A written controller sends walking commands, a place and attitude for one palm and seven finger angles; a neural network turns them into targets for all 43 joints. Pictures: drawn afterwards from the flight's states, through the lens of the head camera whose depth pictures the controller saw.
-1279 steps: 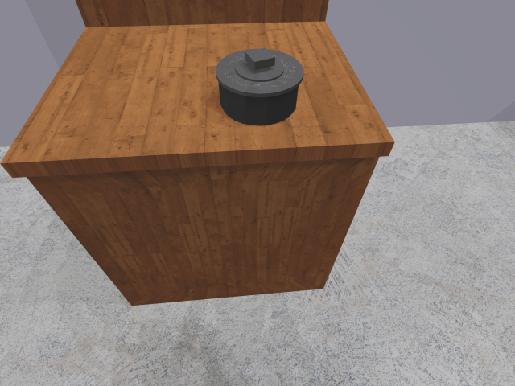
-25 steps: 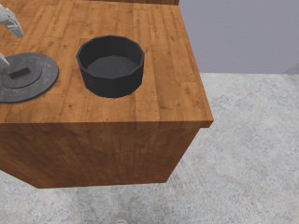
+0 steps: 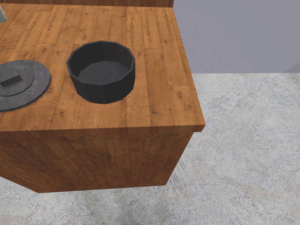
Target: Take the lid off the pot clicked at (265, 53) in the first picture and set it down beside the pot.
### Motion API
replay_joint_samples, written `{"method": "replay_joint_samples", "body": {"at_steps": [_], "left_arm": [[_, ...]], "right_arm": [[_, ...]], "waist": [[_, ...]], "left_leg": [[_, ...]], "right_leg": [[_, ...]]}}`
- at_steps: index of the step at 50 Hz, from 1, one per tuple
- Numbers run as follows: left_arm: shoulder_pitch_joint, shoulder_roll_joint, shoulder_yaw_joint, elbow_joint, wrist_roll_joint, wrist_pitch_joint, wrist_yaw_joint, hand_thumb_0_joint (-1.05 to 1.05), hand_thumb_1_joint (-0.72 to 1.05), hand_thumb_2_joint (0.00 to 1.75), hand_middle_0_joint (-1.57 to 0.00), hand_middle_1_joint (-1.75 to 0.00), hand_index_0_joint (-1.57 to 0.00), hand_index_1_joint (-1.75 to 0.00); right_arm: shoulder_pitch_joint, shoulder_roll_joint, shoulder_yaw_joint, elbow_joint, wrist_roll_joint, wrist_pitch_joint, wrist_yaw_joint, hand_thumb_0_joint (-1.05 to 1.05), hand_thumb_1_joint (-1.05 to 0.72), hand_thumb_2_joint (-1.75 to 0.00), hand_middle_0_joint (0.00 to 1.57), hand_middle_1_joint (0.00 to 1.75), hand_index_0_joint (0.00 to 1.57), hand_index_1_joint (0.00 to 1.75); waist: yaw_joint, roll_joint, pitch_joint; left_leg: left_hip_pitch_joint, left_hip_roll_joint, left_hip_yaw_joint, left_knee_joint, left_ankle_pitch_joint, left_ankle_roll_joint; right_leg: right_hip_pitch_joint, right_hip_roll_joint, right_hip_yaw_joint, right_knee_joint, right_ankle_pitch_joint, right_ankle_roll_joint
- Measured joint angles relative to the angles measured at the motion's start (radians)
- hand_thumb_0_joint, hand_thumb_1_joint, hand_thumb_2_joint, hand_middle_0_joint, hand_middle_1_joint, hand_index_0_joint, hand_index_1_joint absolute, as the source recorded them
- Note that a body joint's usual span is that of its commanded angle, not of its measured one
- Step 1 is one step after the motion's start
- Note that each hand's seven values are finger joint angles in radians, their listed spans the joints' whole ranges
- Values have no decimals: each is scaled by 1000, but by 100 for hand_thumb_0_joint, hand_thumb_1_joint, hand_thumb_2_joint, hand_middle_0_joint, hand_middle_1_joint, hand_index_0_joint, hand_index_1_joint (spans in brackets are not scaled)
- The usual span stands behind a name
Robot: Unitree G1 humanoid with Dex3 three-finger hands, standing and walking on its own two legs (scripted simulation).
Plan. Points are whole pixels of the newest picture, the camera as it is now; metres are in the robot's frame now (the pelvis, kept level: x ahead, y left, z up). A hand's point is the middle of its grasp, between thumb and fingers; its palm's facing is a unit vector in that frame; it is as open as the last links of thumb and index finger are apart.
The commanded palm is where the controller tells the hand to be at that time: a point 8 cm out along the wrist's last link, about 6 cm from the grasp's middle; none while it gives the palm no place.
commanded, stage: raise the empty hand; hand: left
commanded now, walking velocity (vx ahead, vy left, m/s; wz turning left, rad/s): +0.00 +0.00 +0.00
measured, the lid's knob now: (8, 76) +0.50 +0.36 +0.10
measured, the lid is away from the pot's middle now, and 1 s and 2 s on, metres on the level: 0.25 0.25 0.25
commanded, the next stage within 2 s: draw the hand back to the body in 0.12 s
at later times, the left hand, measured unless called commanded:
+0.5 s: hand out of the picture +0.47 +0.33 +0.25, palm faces -0.21 -0.09 -0.97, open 11.0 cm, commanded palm +0.44 +0.33 +0.31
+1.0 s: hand out of the picture +0.42 +0.26 +0.29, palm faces +0.45 -0.85 -0.27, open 10.8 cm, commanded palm +0.36 +0.30 +0.30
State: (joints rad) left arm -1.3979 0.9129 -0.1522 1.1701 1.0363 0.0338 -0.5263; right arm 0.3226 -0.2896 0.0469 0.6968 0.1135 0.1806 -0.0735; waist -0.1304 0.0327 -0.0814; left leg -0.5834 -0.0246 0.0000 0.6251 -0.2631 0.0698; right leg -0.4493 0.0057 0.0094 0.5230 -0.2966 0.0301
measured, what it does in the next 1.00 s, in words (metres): stands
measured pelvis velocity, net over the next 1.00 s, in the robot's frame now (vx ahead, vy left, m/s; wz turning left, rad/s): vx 0.01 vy -0.03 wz -0.01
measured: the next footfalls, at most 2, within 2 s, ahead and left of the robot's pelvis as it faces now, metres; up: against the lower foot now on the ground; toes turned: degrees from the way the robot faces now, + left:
none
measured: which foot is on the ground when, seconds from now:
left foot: down 0.00-1.00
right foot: down 0.00-1.00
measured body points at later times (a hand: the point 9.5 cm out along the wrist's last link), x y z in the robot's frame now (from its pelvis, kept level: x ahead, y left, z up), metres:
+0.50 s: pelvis +0.02 -0.02 +0.00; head +0.08 -0.03 +0.45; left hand +0.48 +0.33 +0.30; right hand +0.08 -0.30 -0.12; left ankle +0.02 +0.07 -0.73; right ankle -0.03 -0.15 -0.73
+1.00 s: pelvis +0.01 -0.03 +0.01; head +0.03 -0.03 +0.46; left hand +0.39 +0.31 +0.30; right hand +0.15 -0.27 -0.09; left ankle +0.02 +0.07 -0.73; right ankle -0.03 -0.15 -0.73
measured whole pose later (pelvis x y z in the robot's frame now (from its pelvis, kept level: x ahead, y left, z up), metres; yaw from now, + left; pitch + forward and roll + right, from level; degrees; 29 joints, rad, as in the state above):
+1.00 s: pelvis +0.01 -0.03 +0.01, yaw -1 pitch +2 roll -1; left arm -0.71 0.63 0.36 0.50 0.02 -0.05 0.01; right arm 0.23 -0.24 0.08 0.59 0.08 0.09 -0.06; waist -0.02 0.00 0.00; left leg -0.28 0.01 0.00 0.49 -0.24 0.02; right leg -0.16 0.04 0.02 0.40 -0.27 -0.01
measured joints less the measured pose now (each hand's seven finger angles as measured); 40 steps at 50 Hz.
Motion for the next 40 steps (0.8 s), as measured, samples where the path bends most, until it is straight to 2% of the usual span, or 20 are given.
{"method": "replay_joint_samples", "body": {"at_steps": [4,7,12,20,29,36,37,38,40], "left_arm": [[-6,23,17,-10,5,4,-4,0,-11,87,-47,-65,-48,-65],[-20,28,-3,8,-4,20,-6,0,-11,87,-47,-65,-48,-65],[17,38,19,-14,3,24,-17,0,-11,87,-47,-65,-48,-65],[116,76,111,-92,-14,2,-16,0,-11,87,-47,-65,-48,-65],[321,58,164,-309,-67,25,-23,0,-11,87,-47,-65,-48,-65],[416,12,163,-438,-107,40,-23,0,-11,87,-47,-65,-48,-65],[423,-9,206,-440,-235,36,10,0,-11,87,-47,-65,-48,-65],[432,-38,253,-440,-385,16,70,0,-12,87,-48,-65,-48,-65],[468,-100,312,-472,-608,-20,199,0,-12,87,-48,-65,-48,-65]], "right_arm": [[1,1,-1,-2,1,1,0,1,-90,-90,21,30,20,30],[0,0,-2,-1,5,6,5,1,-90,-90,21,30,20,30],[-16,-2,-2,-3,4,21,9,1,-90,-90,21,30,20,30],[-40,-3,-10,-37,4,48,17,1,-90,-90,20,30,20,30],[-92,-12,-20,-84,11,90,38,1,-90,-90,20,30,20,30],[-147,-5,-14,-103,15,97,39,1,-90,-90,20,30,20,30],[-140,0,-21,-120,13,83,37,1,-90,-90,20,30,20,30],[-128,3,-23,-138,8,58,33,1,-90,-90,20,30,20,30],[-110,11,-11,-158,0,18,26,1,-90,-90,20,30,19,30]], "waist": [[-2,2,-1],[2,3,2],[6,6,9],[5,4,3],[43,19,14],[73,22,21],[85,22,30],[100,22,46],[124,16,69]], "left_leg": [[9,4,-1,-11,-1,-7],[13,6,-4,-14,-3,-12],[20,12,-6,-20,-6,-19],[41,22,-2,-23,-16,-30],[71,16,-11,-26,-14,-30],[94,5,-30,-33,1,-29],[104,5,-30,-36,3,-30],[123,5,-29,-44,6,-31],[163,6,-25,-65,13,-35]], "right_leg": [[7,4,0,-8,-1,-1],[10,6,-2,-9,-5,-4],[14,12,-3,-9,-9,-12],[29,21,2,-8,-19,-22],[61,17,-8,-5,-25,-24],[90,8,-27,-9,-19,-23],[101,8,-28,-13,-17,-25],[120,8,-27,-21,-13,-27],[155,8,-21,-37,-6,-31]]}}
